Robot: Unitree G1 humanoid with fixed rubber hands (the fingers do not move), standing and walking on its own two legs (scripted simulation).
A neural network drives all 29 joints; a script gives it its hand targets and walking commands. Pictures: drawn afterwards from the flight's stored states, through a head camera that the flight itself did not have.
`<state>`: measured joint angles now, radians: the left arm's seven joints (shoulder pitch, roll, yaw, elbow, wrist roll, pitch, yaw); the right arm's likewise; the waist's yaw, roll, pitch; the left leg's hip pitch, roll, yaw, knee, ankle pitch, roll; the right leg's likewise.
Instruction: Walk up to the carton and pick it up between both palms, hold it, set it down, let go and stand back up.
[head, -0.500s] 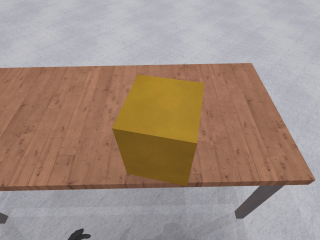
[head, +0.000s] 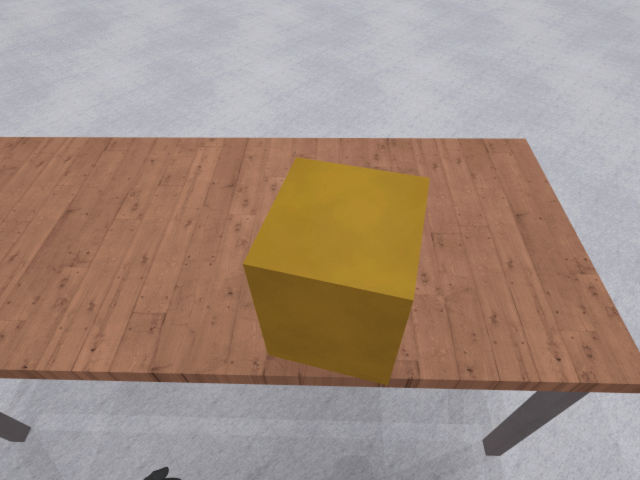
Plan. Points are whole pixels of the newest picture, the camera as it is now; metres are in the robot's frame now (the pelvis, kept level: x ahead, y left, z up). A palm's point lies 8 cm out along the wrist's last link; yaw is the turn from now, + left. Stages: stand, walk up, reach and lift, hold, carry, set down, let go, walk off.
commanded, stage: walk up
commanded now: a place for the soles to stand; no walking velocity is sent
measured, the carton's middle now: (342, 273) +0.42 -0.01 -0.02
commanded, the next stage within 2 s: reach and lift in 0.78 s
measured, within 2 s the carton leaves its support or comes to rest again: neither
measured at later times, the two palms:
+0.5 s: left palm out of the picture +0.08 +0.28 -0.11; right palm out of the picture +0.12 -0.23 -0.10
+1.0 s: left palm out of the picture +0.14 +0.27 -0.11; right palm out of the picture +0.15 -0.23 -0.10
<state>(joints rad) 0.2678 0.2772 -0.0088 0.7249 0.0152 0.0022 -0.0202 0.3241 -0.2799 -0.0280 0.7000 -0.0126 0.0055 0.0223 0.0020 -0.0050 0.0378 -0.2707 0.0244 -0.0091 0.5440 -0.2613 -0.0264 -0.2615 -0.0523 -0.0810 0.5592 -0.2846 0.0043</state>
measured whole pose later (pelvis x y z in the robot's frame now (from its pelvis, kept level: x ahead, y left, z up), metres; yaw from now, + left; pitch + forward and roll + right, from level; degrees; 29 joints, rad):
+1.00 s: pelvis -0.01 +0.00 -0.01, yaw +0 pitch -3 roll -1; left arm 0.12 0.31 0.05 0.57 0.00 0.25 0.01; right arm 0.01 -0.17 -0.07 0.95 -0.09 -0.21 0.04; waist 0.01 -0.04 0.13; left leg -0.30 0.04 -0.01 0.67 -0.32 -0.03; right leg -0.28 -0.03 -0.07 0.65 -0.32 0.01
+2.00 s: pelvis +0.04 +0.04 +0.01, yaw -4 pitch -8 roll -1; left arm 0.23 0.33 0.02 0.46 -0.12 -0.15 -0.18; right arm 0.23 -0.04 0.05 0.67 0.11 -0.48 -0.18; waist 0.04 -0.02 0.14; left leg 0.00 0.03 0.07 0.45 -0.31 0.01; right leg 0.03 -0.04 0.00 0.36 -0.24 0.04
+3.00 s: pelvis +0.04 +0.03 +0.01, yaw -4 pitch -7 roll -2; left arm 0.14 0.38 -0.04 0.20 -0.22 -0.02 -0.15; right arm 0.25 0.03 0.08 0.26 0.12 -0.28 -0.29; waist 0.04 0.00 0.14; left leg -0.04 0.05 0.06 0.47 -0.31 0.00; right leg 0.00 -0.02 -0.01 0.34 -0.23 0.05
